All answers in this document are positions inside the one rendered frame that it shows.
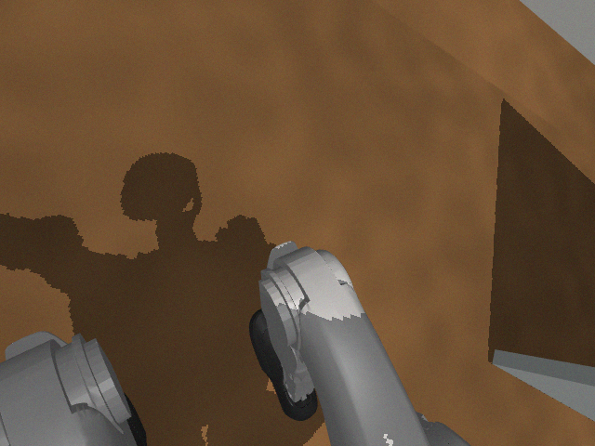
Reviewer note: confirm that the left robot foot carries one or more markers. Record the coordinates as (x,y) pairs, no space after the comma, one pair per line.
(136,426)

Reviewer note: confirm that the right robot foot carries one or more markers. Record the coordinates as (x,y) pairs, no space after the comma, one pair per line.
(271,365)

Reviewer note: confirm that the right robot hand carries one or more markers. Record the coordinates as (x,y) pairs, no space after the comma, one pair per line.
(439,434)

